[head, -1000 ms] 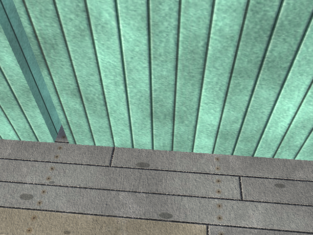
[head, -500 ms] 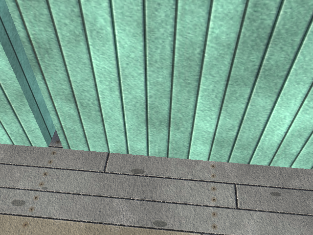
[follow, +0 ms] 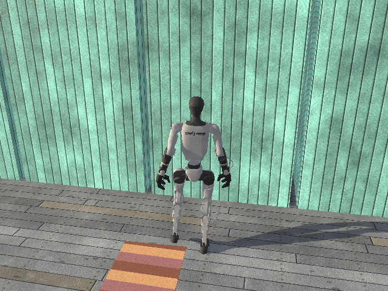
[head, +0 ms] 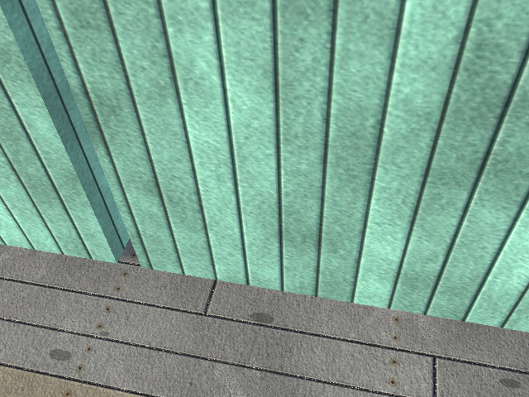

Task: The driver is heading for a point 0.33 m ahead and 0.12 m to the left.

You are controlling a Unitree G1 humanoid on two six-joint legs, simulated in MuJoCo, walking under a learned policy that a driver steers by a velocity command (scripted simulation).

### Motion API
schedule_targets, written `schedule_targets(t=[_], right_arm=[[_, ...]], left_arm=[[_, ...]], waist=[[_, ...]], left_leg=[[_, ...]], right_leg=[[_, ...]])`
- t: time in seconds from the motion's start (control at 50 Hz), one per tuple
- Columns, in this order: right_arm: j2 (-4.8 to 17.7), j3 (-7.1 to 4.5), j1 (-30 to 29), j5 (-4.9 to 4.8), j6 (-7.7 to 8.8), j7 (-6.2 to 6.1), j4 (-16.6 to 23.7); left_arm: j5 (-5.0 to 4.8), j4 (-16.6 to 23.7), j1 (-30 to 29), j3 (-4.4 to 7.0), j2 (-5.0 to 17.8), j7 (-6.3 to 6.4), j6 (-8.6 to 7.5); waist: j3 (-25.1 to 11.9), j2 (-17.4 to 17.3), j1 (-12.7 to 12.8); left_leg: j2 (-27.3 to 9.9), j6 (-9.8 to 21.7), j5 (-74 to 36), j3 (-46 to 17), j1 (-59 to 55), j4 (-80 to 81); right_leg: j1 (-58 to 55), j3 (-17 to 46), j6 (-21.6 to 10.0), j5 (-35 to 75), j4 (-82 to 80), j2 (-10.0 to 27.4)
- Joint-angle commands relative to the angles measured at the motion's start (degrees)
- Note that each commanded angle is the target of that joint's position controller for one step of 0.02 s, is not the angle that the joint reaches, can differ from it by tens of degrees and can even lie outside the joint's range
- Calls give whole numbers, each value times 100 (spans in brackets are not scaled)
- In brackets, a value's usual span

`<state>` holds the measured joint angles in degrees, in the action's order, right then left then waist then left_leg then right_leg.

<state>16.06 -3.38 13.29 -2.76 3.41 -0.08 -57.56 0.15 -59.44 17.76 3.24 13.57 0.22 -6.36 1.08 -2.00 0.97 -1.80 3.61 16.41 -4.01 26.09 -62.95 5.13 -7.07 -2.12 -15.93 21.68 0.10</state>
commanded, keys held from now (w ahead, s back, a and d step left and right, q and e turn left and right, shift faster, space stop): w+q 0.26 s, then no key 0.74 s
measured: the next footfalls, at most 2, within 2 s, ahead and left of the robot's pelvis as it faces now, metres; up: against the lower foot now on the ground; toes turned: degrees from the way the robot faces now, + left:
left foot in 0.34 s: +0.31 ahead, +0.14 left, +0.00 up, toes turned +11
right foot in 0.76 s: +0.38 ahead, -0.07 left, +0.00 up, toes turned +14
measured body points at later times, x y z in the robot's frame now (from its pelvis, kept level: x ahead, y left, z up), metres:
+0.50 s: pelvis +0.21 +0.06 -0.01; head +0.25 +0.08 +0.44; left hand +0.26 +0.36 -0.14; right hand +0.42 -0.17 -0.11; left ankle +0.27 +0.14 -0.74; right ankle +0.21 -0.11 -0.65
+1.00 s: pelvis +0.29 +0.06 +0.00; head +0.31 +0.05 +0.45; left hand +0.32 +0.34 -0.13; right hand +0.49 -0.15 -0.13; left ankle +0.27 +0.14 -0.74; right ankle +0.34 -0.08 -0.74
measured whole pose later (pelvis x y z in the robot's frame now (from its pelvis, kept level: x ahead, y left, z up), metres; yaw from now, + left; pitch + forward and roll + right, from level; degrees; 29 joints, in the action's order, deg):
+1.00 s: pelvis +0.29 +0.06 +0.00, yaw +14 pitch +0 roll +0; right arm 14.0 -0.9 5.2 -0.1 1.7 -0.2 -52.0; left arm 1.8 -59.3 7.8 -0.8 14.7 3.1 -5.3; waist 1.6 -1.3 0.8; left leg 4.5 3.6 12.5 -1.0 11.5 -23.9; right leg 13.2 1.0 2.0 -12.0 25.0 2.2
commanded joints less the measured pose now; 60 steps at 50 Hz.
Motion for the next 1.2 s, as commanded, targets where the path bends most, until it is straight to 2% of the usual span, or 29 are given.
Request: schedule_targets(t=[0.02, 0.1, 0.16, 0.22, 0.26, 0.3, 0.32, 0.34, 0.36, 0.38, 0.4, 0.42, 0.44, 0.46, 0.5, 0.54, 0.62, 0.68, 0.72, 0.74, 0.76, 0.78, 0.8, 0.82, 0.84, 0.9, 0.96, 1.0, 1.2], right_arm=[[139, -48, -542, 44, 65, 136, 514], [33, 4, -1255, 102, 54, 181, 959], [-79, 106, -2051, 116, 125, 344, 1342], [36, 108, -2437, 155, 161, 455, 1660], [279, 13, -1997, 184, 128, 474, 1675], [563, -147, -898, 265, 144, 460, 1462], [797, -288, 98, 320, 136, 366, 1219], [1229, -385, 589, 437, 47, 166, 998], [1768, -457, 407, 624, 109, 56, 1171], [1332, -367, 471, 703, 86, -8, 1240], [1038, -279, -294, 578, 145, -17, 1347], [735, -162, -942, 342, 171, 25, 1379], [437, -51, -1234, 221, 180, 65, 1362], [491, -46, -1452, 210, 196, 91, 1359], [743, -91, -1484, 340, 192, 114, 1298], [861, -112, -1423, 392, 80, 43, 1299], [792, -67, -1412, 381, -199, -68, 1319], [683, 1, -1268, 452, -153, -15, 1262], [435, 109, -1295, 412, -193, -11, 1257], [194, 215, -1077, 370, -164, 9, 1143], [201, 238, -837, 379, -79, 55, 1089], [389, 171, -441, 403, -3, 87, 1030], [509, 125, -528, 376, -39, 31, 983], [667, 99, -904, 337, -85, -4, 1010], [595, 113, -1045, 294, -135, -26, 1020], [522, 110, -1119, 246, -133, -77, 956], [451, 87, -1246, 271, -57, -46, 1038], [467, 75, -1310, 272, -77, 7, 998], [548, 33, -1284, 279, -110, 36, 861]], left_arm=[[82, 203, 153, 75, 721, 93, -26], [160, 327, 198, 69, 858, 170, 85], [129, 318, 439, 3, 788, 245, 187], [71, 376, 441, 67, 1062, 302, 154], [12, 414, 364, 114, 1188, 295, 125], [-6, 569, 178, 178, 1350, 312, 219], [-34, 716, -105, 149, 1264, 298, 246], [198, 950, 38, -26, 772, 257, 151], [133, 1009, 676, -247, 251, 88, -66], [-38, 822, 563, -128, 838, -16, -220], [-78, 859, 270, -128, 952, -16, -239], [38, 871, 25, -121, 947, 93, -147], [119, 879, -45, -84, 1002, 186, -26], [104, 904, -1, -64, 962, 277, 64], [173, 922, 183, -92, 722, 373, 214], [156, 958, 131, -114, 635, 424, 317], [127, 1052, -493, -159, 612, 485, 535], [92, 1058, -813, -126, 710, 476, 443], [74, 948, -859, -145, 655, 400, 287], [143, 857, -804, -204, 634, 370, 202], [216, 792, -755, -170, 926, 356, 162], [208, 768, -917, -103, 1347, 354, 175], [225, 630, -996, -108, 1173, 308, 195], [196, 576, -987, -165, 896, 255, 180], [209, 491, -1033, -203, 794, 217, 144], [209, 375, -1112, -273, 691, 253, 35], [134, 228, -1130, -270, 906, 300, 29], [164, 146, -1079, -342, 761, 364, 57], [142, -54, -1208, -372, 926, 361, 91]], waist=[[395, 748, 66], [528, 582, 137], [723, 414, 315], [573, 517, 207], [144, 867, -162], [-415, 1047, -670], [-817, 891, -1230], [-1554, -184, -1047], [-2558, -1339, -506], [-2902, -319, -793], [-1987, -123, -503], [-1198, 462, -145], [-914, 570, 70], [-708, 471, 200], [-761, 21, 358], [-947, -218, 316], [-887, -353, 52], [-558, -444, -95], [-484, -371, -33], [-413, -270, 31], [-406, 38, -86], [-414, 487, -467], [-434, 769, -396], [-321, 633, -164], [-320, 663, -122], [-415, 623, -66], [-520, 506, -30], [-577, 224, 7], [-591, 98, -54]], left_leg=[[-391, -37, -770, -148, 1492, -32], [-332, -270, -1310, 71, 1739, 975], [-267, -204, -1788, 515, 1551, 1951], [-64, -2, -1802, 856, 938, 2696], [203, 221, -1434, 956, 357, 2722], [590, 483, -1002, 964, -710, 2948], [499, 717, -1854, 618, -2063, 3831], [-480, 720, -4096, -645, -4445, 3211], [-1969, 2105, -5789, -3381, -6007, 3422], [-1841, 2206, -5451, -2930, -5463, 3836], [-1673, 1990, -5178, -2090, -4256, 4107], [-1374, 1613, -5246, -1364, -2850, 4317], [-1172, 1372, -5039, -1017, -1985, 4445], [-1049, 1236, -5083, -700, -1283, 4594], [-683, 1034, -5571, -189, -703, 4586], [-637, 920, -5467, -67, -843, 4492], [-682, 674, -2365, -349, -715, 4711], [-708, 741, -741, -597, -597, 4840], [-645, 593, -638, -749, -897, 4600], [-479, 352, -551, -734, -985, 4506], [-384, 136, -843, -783, -964, 4287], [-125, -49, -738, -581, -871, 4291], [-32, -190, -344, -382, -1249, 4389], [33, -154, -337, -338, -1374, 4295], [56, -75, -451, -307, -1377, 4253], [-44, 88, -1156, -391, -1461, 4274], [-136, 78, -1664, -418, -1612, 4257], [-115, 22, -1814, -377, -1658, 4228], [-143, -56, -2200, -339, -1845, 4179]], right_leg=[[-626, 971, -326, 1645, -1325, 1426], [-575, 288, -438, 2229, -1568, 1370], [-457, -165, -393, 2395, -1677, 1355], [-624, -496, -212, 3668, -1302, 1381], [-946, -588, -137, 5351, -580, 1519], [-865, -502, -77, 6702, 1039, 1493], [-286, -563, 103, 6182, 2327, 1310], [1702, -306, 278, 1502, 3946, 825], [3772, 397, 526, -2123, 6119, -211], [3663, 1369, 389, -1588, 6518, 70], [3677, 1270, 320, -1055, 6304, 366], [3228, 1104, 431, -775, 5825, 678], [2747, 1132, 508, -720, 5266, 826], [2266, 1044, 562, -747, 4942, 767], [1756, 800, 685, -437, 4266, 552], [1798, 787, 761, -144, 3650, 483], [1676, 931, 708, 253, 2686, 600], [1433, 984, 578, 190, 2035, 533], [1054, 956, 443, 334, 916, 438], [654, 1093, 401, 788, 57, 546], [316, 1446, 313, 1396, -10, 888], [264, 1600, 71, 2085, 359, 1077], [762, 1527, -82, 1213, 199, 920], [909, 1366, 35, 568, 19, 695], [861, 1282, 178, 486, -37, 607], [647, 1293, 240, 797, -30, 585], [542, 1239, 157, 941, 35, 525], [478, 1231, 111, 1028, -40, 526], [418, 1197, 23, 1461, -76, 459]])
